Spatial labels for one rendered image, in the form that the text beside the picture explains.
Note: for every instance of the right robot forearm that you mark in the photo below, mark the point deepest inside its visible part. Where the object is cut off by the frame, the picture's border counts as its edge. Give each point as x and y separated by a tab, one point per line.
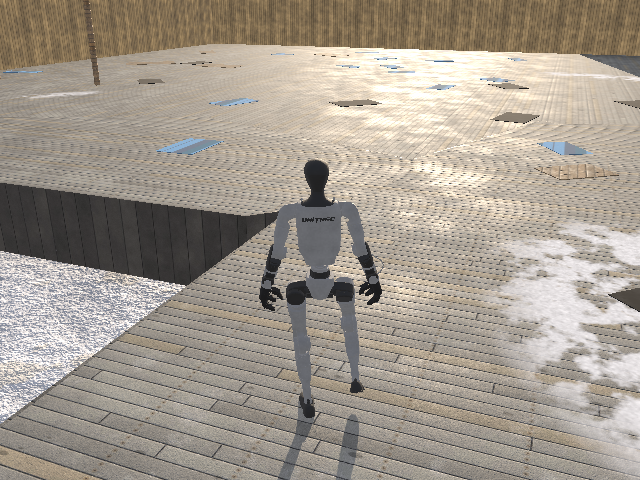
368	266

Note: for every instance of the robot right upper arm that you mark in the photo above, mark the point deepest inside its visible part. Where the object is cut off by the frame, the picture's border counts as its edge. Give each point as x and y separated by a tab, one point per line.
350	211

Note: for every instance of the robot left upper arm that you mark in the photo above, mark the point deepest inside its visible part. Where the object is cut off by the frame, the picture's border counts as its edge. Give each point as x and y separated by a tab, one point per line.
286	213

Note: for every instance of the left robot forearm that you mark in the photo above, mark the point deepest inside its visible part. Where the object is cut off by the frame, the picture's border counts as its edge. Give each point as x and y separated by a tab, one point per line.
270	271

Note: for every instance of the robot left hand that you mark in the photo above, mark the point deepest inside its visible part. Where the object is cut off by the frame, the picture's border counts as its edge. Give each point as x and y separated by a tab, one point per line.
265	296

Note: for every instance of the robot shin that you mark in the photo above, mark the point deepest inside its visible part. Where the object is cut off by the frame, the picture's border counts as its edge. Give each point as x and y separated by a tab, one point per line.
353	349
304	370

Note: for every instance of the robot left shin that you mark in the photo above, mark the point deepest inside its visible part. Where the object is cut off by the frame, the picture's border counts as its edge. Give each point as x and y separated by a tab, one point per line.
304	370

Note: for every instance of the robot right shin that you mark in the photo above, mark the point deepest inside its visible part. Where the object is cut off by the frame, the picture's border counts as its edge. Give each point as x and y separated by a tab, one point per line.
353	349

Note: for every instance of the robot right hand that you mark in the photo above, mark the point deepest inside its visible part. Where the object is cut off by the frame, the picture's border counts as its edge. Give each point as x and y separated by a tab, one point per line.
374	288

